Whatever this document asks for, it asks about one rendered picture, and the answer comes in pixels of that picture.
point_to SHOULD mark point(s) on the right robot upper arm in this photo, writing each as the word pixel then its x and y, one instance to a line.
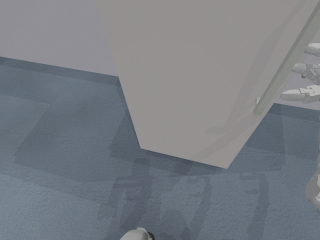
pixel 312 190

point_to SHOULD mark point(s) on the left robot thigh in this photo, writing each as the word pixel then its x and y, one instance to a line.
pixel 136 235

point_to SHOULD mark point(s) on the handle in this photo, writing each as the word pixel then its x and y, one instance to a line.
pixel 304 38

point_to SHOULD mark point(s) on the left robot shin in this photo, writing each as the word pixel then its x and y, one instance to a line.
pixel 142 229

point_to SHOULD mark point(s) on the fridge door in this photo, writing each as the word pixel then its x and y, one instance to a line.
pixel 191 70

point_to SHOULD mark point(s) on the right robot hand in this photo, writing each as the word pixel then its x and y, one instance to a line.
pixel 311 93

